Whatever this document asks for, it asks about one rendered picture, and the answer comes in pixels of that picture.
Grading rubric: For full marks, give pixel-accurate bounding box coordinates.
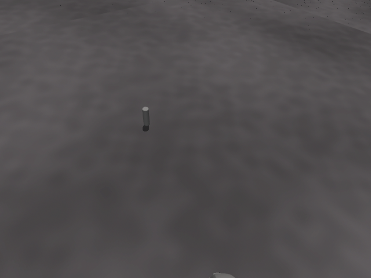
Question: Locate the can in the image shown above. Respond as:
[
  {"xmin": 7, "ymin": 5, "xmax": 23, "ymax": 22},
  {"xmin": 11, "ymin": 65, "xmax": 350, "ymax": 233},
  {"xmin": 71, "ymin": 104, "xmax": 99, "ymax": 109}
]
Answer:
[{"xmin": 142, "ymin": 107, "xmax": 150, "ymax": 126}]

